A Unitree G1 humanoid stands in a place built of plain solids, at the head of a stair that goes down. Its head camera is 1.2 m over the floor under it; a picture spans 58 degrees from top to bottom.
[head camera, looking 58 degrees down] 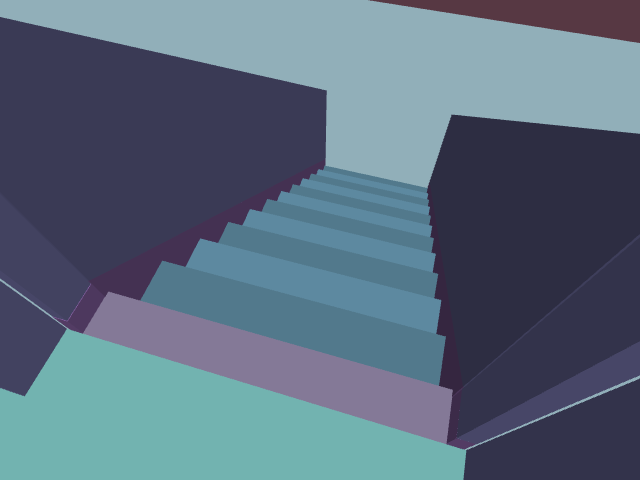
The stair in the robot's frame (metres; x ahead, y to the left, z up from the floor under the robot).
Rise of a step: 0.19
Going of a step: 0.23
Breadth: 1.05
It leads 16 degrees to the right of straight ahead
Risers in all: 12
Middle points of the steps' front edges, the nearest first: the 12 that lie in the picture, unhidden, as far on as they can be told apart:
0.42 0.14 0.00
0.64 0.08 -0.19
0.86 0.02 -0.38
1.07 -0.05 -0.57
1.29 -0.11 -0.77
1.51 -0.17 -0.96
1.72 -0.23 -1.15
1.94 -0.30 -1.34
2.16 -0.36 -1.53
2.38 -0.42 -1.72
2.59 -0.49 -1.91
2.81 -0.55 -2.11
